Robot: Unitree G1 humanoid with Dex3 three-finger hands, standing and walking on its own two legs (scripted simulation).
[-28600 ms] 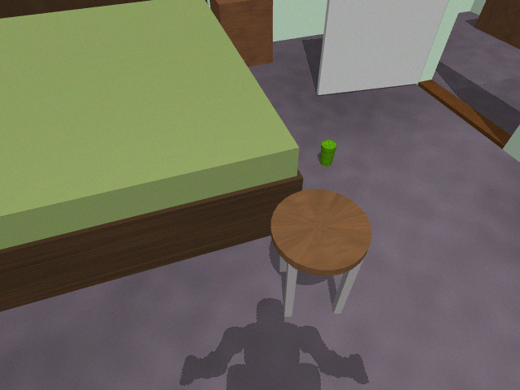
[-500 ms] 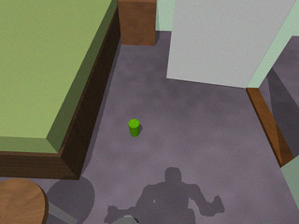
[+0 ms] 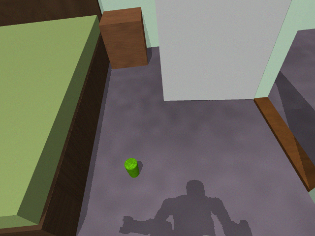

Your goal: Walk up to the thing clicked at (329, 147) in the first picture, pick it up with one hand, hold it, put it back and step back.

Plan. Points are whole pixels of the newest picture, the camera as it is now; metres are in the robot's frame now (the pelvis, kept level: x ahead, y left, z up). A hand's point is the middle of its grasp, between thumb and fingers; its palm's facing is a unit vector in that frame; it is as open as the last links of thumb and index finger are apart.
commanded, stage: walk up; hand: left
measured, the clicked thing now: (132, 168) +0.66 +0.25 -0.69
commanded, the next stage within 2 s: none
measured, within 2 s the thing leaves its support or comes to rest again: neither
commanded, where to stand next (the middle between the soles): +0.32 +0.03 m, yaw +1 degrees
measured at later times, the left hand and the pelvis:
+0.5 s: hand out of the picture +0.15 +0.28 -0.14, palm faces +0.08 -0.92 -0.37, open 7.4 cm; pelvis +0.15 +0.01 +0.01, yaw +5 degrees
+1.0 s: hand (71, 213) +0.24 +0.31 -0.14, palm faces +0.02 -0.90 -0.43, open 7.4 cm; pelvis +0.21 +0.03 +0.00, yaw +2 degrees
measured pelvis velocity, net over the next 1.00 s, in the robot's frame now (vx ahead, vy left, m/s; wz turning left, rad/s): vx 0.21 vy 0.03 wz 0.03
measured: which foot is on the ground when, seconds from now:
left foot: down 0.00-0.00, up 0.02-0.50, down 0.52-1.00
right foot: down 0.00-0.54, up 0.56-0.94, down 0.96-1.00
